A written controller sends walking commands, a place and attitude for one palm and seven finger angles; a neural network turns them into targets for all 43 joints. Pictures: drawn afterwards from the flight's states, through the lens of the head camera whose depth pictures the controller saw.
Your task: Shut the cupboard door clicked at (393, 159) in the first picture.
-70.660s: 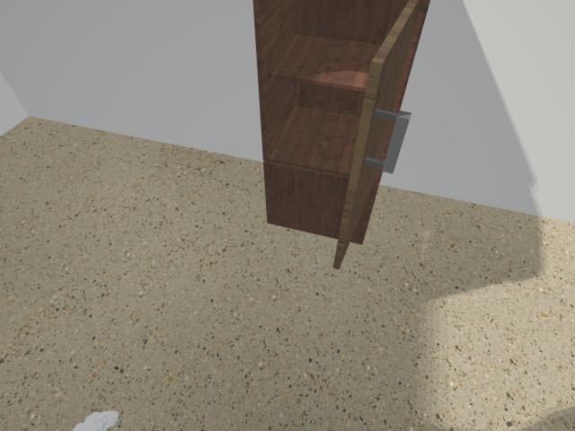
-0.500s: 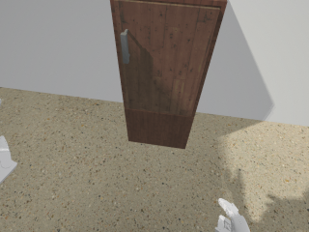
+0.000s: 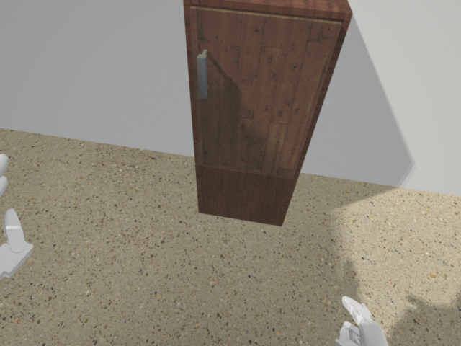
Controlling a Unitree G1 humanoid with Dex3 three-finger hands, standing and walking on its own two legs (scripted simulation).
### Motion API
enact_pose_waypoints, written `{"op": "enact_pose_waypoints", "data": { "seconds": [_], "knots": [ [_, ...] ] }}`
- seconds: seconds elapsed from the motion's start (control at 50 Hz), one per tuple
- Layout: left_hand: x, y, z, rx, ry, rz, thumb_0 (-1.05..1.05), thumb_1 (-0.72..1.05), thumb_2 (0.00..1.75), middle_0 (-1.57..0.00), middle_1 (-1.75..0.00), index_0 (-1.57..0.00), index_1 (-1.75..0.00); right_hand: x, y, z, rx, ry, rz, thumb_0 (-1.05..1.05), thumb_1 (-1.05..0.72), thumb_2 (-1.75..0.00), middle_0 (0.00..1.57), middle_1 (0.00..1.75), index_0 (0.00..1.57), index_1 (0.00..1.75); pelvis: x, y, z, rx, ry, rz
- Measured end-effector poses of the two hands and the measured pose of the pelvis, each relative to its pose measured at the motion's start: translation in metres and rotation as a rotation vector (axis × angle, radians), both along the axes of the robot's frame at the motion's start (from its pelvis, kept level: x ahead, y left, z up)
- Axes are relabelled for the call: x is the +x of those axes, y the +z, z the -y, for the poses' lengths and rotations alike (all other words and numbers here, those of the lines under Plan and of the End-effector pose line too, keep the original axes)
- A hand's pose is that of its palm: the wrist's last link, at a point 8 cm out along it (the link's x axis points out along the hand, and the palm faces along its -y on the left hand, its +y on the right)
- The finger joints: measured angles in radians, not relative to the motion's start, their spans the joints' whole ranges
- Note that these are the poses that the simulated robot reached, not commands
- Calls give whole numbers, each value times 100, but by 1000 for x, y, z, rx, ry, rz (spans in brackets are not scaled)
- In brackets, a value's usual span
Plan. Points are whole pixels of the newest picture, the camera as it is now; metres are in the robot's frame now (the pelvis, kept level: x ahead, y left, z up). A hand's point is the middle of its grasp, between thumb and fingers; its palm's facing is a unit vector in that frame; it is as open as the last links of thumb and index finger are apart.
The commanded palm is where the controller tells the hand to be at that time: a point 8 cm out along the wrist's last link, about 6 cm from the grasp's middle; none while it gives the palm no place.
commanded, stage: stop stepping back and stand still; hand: left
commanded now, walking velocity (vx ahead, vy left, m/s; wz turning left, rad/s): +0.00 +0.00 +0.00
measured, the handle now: (204, 74) +0.84 +0.13 +0.06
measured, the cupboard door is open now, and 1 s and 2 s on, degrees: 0 0 0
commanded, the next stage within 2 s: let the arm hang, fingers relaxed in 0.46 s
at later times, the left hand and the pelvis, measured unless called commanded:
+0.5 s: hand (15, 257) +0.19 +0.28 +0.15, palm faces +0.44 -0.79 -0.44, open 7.4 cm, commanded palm +0.13 +0.31 +0.18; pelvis -0.01 +0.01 +0.00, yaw +0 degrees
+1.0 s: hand out of the picture -0.04 +0.19 -0.18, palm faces +0.02 -0.98 -0.17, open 7.1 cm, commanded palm none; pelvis -0.02 +0.00 +0.00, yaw +1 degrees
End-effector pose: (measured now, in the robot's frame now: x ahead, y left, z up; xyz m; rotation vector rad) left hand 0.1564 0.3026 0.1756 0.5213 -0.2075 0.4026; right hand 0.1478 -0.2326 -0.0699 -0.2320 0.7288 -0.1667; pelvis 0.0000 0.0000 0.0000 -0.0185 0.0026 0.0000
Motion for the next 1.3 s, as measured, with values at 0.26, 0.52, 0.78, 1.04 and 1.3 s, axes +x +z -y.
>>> {"op": "enact_pose_waypoints", "data": {
  "seconds": [0.26, 0.52, 0.78, 1.04, 1.3],
  "knots": [
    [-12, -4, -7, -21, 20, -12, 1, 89, 90, -21, -30, -21, -31, -18, -9, -15, 21, 12, -39, 1, -90, -90, 21, 30, 20, 30, -10, 1, -8, -5, 5, 6],
    [-10, -5, -10, -19, 27, -21, 1, 89, 90, -21, -30, -21, -31, -8, -4, -16, 14, 21, -15, 1, -90, -90, 21, 30, 20, 30, -10, 2, -10, -5, 7, -1],
    [-55, -263, 29, -359, 28, -1122, 0, 91, 90, -20, -30, -20, -30, -33, -49, 20, 15, 50, -231, 1, -90, -90, 21, 30, 20, 30, -21, -10, -12, 20, 13, 5],
    [-213, -324, 64, -616, 236, -1612, 0, 95, 90, -20, -30, -21, -30, -166, -59, 23, 1, -86, -697, 1, -90, -90, 20, 30, 20, 30, -17, 0, -1, 3, 20, 23],
    [-187, -309, 38, -539, 264, -1537, 0, 92, 90, -20, -30, -20, -30, -162, -73, -3, 88, -102, -645, 0, -90, -90, 20, 30, 20, 30, -16, 3, -7, 12, 3, 39]
  ]
}}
